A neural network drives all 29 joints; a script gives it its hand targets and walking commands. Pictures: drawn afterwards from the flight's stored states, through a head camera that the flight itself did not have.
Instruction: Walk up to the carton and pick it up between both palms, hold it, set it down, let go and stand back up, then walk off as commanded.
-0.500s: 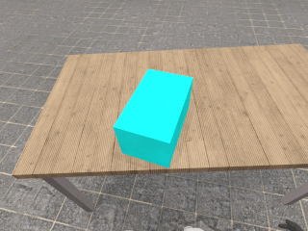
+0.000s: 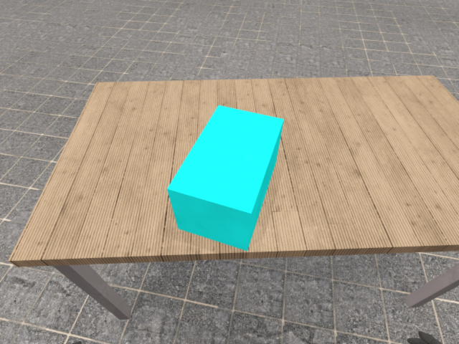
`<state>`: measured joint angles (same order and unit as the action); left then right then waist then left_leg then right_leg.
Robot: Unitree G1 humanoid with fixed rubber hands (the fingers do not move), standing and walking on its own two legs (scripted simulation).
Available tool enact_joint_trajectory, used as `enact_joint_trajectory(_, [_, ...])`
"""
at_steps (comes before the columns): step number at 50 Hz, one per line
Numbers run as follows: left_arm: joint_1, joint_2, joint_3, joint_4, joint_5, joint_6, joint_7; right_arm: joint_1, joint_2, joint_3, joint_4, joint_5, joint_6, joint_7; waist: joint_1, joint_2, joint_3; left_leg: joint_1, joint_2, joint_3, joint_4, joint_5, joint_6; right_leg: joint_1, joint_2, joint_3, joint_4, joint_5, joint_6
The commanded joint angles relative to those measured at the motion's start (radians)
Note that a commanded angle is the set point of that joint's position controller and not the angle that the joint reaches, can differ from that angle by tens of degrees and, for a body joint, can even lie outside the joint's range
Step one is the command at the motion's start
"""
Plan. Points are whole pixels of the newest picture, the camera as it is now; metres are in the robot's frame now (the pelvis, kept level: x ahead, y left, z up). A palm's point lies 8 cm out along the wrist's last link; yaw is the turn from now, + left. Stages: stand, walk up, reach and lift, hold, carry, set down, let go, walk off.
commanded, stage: walk up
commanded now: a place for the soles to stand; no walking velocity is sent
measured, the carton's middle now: (231, 173) +0.48 +0.02 -0.02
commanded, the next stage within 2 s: reach and lift in 1.82 s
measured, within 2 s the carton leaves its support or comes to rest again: neither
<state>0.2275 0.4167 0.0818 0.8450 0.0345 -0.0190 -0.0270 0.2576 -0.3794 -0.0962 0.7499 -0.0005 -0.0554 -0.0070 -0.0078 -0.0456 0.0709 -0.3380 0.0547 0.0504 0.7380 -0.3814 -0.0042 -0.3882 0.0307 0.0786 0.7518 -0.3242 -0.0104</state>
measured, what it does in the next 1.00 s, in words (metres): stands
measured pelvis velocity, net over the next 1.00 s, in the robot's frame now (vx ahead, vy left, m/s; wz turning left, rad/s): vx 0.02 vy -0.01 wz -0.02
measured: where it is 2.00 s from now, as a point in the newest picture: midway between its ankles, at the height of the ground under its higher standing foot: outside the picture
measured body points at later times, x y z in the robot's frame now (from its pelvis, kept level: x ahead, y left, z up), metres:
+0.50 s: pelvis +0.03 +0.01 +0.00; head +0.05 +0.03 +0.45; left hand +0.14 +0.33 -0.11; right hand +0.13 -0.31 -0.08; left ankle +0.02 +0.14 -0.71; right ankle +0.05 -0.12 -0.71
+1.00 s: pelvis +0.02 -0.01 +0.00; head +0.04 +0.00 +0.45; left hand +0.14 +0.31 -0.11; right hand +0.12 -0.33 -0.09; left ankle +0.03 +0.13 -0.71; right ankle +0.07 -0.13 -0.71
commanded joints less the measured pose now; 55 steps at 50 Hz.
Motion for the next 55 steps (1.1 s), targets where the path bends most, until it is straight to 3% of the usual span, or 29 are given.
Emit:
enact_joint_trajectory(1, [0.018,0.262,0.045,-0.067,0.012,-0.047,0.018,-0.032,-0.211,-0.020,-0.014,-0.016,-0.027,-0.005,0.033,-0.080,-0.063,-0.167,-0.021,-0.062,0.015,-0.238,0.052,0.188,-0.251,0.467,-0.346,-0.057,-0.233])
enact_joint_trajectory(3, [-0.055,0.202,0.025,-0.087,-0.006,-0.038,0.015,0.017,-0.186,-0.021,0.012,-0.013,-0.046,-0.007,-0.018,-0.040,-0.100,0.053,-0.015,-0.043,-0.139,0.005,0.054,0.082,-0.185,0.312,-0.246,0.194,-0.164])
enact_joint_trajectory(5, [-0.112,0.161,0.017,-0.109,-0.019,-0.036,0.017,0.108,-0.228,-0.037,0.029,-0.018,-0.053,-0.019,-0.063,0.042,-0.177,0.265,0.098,-0.160,-0.176,0.293,0.101,-0.037,-0.100,0.131,-0.054,0.368,-0.080])
enact_joint_trajectory(7, [-0.116,0.171,0.015,-0.123,-0.023,-0.030,0.024,0.127,-0.301,-0.053,0.019,-0.023,-0.050,-0.026,-0.063,0.137,-0.179,0.345,0.217,-0.294,-0.172,0.457,0.186,-0.153,-0.032,-0.009,0.081,0.226,-0.031])
enact_joint_trajectory(9, [-0.065,0.179,0.018,-0.109,-0.018,-0.023,0.018,0.058,-0.307,-0.053,-0.004,-0.022,-0.045,-0.023,-0.011,0.142,-0.109,0.204,0.295,-0.340,-0.193,0.376,0.253,-0.093,-0.030,-0.058,0.032,-0.171,-0.029])
enact_joint_trajectory(11, [0.012,0.160,0.017,-0.081,-0.015,-0.037,0.011,-0.012,-0.281,-0.044,-0.013,-0.025,-0.037,-0.013,0.026,0.149,-0.087,0.098,0.206,-0.228,-0.146,0.297,0.185,0.028,-0.053,-0.028,-0.122,-0.040,-0.059])
enact_joint_trajectory(13, [0.054,0.213,0.034,-0.059,0.000,-0.056,0.013,-0.030,-0.223,-0.030,-0.037,-0.011,-0.033,-0.014,0.031,0.018,-0.136,-0.038,0.063,-0.060,0.034,0.276,0.080,0.205,-0.139,0.198,-0.196,0.270,-0.131])
enact_joint_trajectory(14, [0.075,0.240,0.038,-0.050,-0.006,-0.060,0.018,-0.057,-0.190,-0.020,-0.045,-0.011,-0.032,-0.016,0.041,-0.025,-0.155,-0.110,-0.008,-0.004,0.127,0.165,0.039,0.265,-0.216,0.360,-0.236,0.347,-0.194])
enact_joint_trajectory(16, [0.043,0.250,0.036,-0.053,-0.008,-0.053,0.025,-0.036,-0.193,-0.017,-0.025,-0.017,-0.026,-0.016,0.040,-0.047,-0.143,-0.136,-0.042,-0.041,0.091,-0.208,0.046,0.262,-0.281,0.459,-0.245,0.358,-0.267])
enact_joint_trajectory(19, [-0.089,0.208,0.020,-0.081,-0.007,-0.038,0.022,0.031,-0.189,-0.019,0.013,-0.023,-0.046,-0.010,-0.032,-0.060,-0.123,0.112,-0.011,-0.087,-0.156,-0.005,0.071,0.053,-0.179,0.287,-0.174,0.325,-0.167])
enact_joint_trajectory(21, [-0.156,0.151,0.012,-0.117,-0.018,-0.033,0.024,0.130,-0.299,-0.055,0.028,-0.033,-0.058,-0.017,-0.081,0.153,-0.150,0.321,0.204,-0.307,-0.218,0.344,0.174,-0.177,-0.041,0.033,0.085,0.216,-0.044])
enact_joint_trajectory(23, [-0.136,0.169,0.013,-0.123,-0.015,-0.028,0.028,0.113,-0.308,-0.056,0.008,-0.027,-0.055,-0.021,-0.054,0.188,-0.111,0.326,0.337,-0.397,-0.212,0.584,0.279,-0.229,-0.036,-0.045,0.110,-0.210,-0.029])
enact_joint_trajectory(26, [-0.025,0.158,0.015,-0.090,-0.014,-0.044,0.012,0.012,-0.275,-0.045,-0.010,-0.028,-0.043,-0.017,0.014,0.168,-0.089,0.182,0.229,-0.225,-0.134,0.591,0.194,-0.020,-0.057,-0.051,-0.131,-0.112,-0.055])
enact_joint_trajectory(28, [0.070,0.209,0.036,-0.054,-0.008,-0.061,0.015,-0.025,-0.230,-0.032,-0.039,-0.009,-0.037,-0.020,0.047,0.045,-0.177,-0.018,0.058,-0.035,0.097,0.498,0.074,0.266,-0.129,0.128,-0.164,0.425,-0.130])
enact_joint_trajectory(30, [0.085,0.240,0.043,-0.051,-0.015,-0.055,0.028,-0.056,-0.171,-0.014,-0.038,-0.006,-0.029,-0.022,0.064,-0.049,-0.179,-0.159,-0.052,-0.013,0.196,0.003,0.026,0.327,-0.270,0.432,-0.249,0.419,-0.260])
enact_joint_trajectory(31, [0.039,0.245,0.041,-0.062,-0.004,-0.049,0.025,-0.032,-0.186,-0.016,-0.028,-0.014,-0.022,-0.019,0.039,-0.042,-0.171,-0.143,-0.036,-0.052,0.133,-0.277,0.046,0.288,-0.303,0.454,-0.271,0.321,-0.270])
enact_joint_trajectory(33, [-0.032,0.250,0.038,-0.065,0.005,-0.038,0.021,-0.027,-0.205,-0.023,-0.020,-0.019,-0.023,-0.011,0.017,-0.090,-0.062,-0.076,-0.036,-0.052,0.031,-0.291,0.064,0.102,-0.263,0.422,-0.313,0.089,-0.246])
enact_joint_trajectory(35, [-0.150,0.209,0.024,-0.091,-0.004,-0.025,0.013,0.057,-0.199,-0.026,0.025,-0.025,-0.038,-0.005,-0.050,-0.053,-0.016,0.123,-0.037,-0.037,-0.186,-0.110,0.072,-0.086,-0.167,0.273,-0.255,-0.029,-0.148])
enact_joint_trajectory(37, [-0.202,0.134,0.011,-0.128,-0.008,-0.025,0.018,0.161,-0.326,-0.061,0.044,-0.035,-0.052,-0.015,-0.107,0.237,-0.052,0.265,0.236,-0.445,-0.377,-0.005,0.178,-0.277,-0.003,0.019,0.121,-0.046,-0.031])
enact_joint_trajectory(38, [-0.183,0.168,0.016,-0.132,-0.004,-0.022,0.026,0.127,-0.358,-0.069,0.022,-0.035,-0.052,-0.017,-0.076,0.223,-0.006,0.230,0.364,-0.565,-0.415,0.070,0.248,-0.330,-0.012,-0.024,0.183,-0.259,-0.019])
enact_joint_trajectory(41, [-0.041,0.201,0.028,-0.083,-0.010,-0.019,0.007,-0.005,-0.323,-0.061,-0.010,-0.034,-0.046,-0.015,0.005,0.170,0.011,0.062,0.325,-0.429,-0.370,0.050,0.258,-0.129,-0.067,-0.037,0.128,-0.264,-0.027])
enact_joint_trajectory(43, [0.047,0.169,0.035,-0.052,-0.013,-0.035,-0.005,-0.062,-0.294,-0.048,-0.022,-0.031,-0.037,-0.006,0.049,0.193,-0.037,-0.006,0.194,-0.213,-0.244,0.110,0.178,0.087,-0.048,-0.095,-0.109,-0.098,-0.041])
enact_joint_trajectory(45, [0.102,0.194,0.054,-0.023,-0.001,-0.052,0.010,-0.060,-0.205,-0.024,-0.037,-0.023,-0.028,-0.008,0.065,0.059,-0.084,-0.116,0.067,-0.070,0.014,0.192,0.087,0.253,-0.075,0.054,-0.224,0.105,-0.083])
enact_joint_trajectory(46, [0.103,0.246,0.058,-0.036,0.002,-0.058,0.018,-0.060,-0.170,-0.014,-0.051,-0.015,-0.027,-0.009,0.062,-0.062,-0.100,-0.183,-0.021,0.012,0.176,0.105,0.026,0.257,-0.209,0.349,-0.326,0.103,-0.162])
enact_joint_trajectory(47, [0.068,0.268,0.060,-0.055,0.004,-0.058,0.021,-0.056,-0.169,-0.014,-0.041,-0.018,-0.020,-0.010,0.058,-0.093,-0.084,-0.248,-0.055,-0.011,0.179,-0.174,0.019,0.270,-0.285,0.536,-0.386,-0.007,-0.222])
enact_joint_trajectory(48, [0.024,0.281,0.054,-0.059,0.006,-0.053,0.020,-0.052,-0.214,-0.026,-0.031,-0.019,-0.017,-0.009,0.048,-0.059,-0.081,-0.218,-0.045,-0.080,0.205,-0.259,0.036,0.218,-0.297,0.563,-0.389,-0.104,-0.259])
enact_joint_trajectory(50, [-0.019,0.276,0.051,-0.067,0.012,-0.044,0.018,-0.019,-0.218,-0.029,-0.012,-0.019,-0.015,-0.001,0.034,-0.084,-0.023,-0.146,-0.031,-0.079,0.083,-0.274,0.053,0.105,-0.266,0.506,-0.406,-0.247,-0.234])
enact_joint_trajectory(53, [-0.117,0.210,0.032,-0.099,-0.003,-0.029,0.010,0.064,-0.189,-0.028,0.034,-0.022,-0.033,-0.003,-0.038,-0.076,-0.022,0.091,-0.047,-0.032,-0.163,-0.052,0.063,-0.043,-0.167,0.307,-0.300,-0.095,-0.153])
enact_joint_trajectory(55, [-0.167,0.155,0.017,-0.124,-0.014,-0.024,0.011,0.153,-0.284,-0.053,0.040,-0.032,-0.046,-0.018,-0.089,0.126,-0.085,0.266,0.147,-0.321,-0.308,-0.009,0.139,-0.201,-0.039,0.081,0.021,0.042,-0.044])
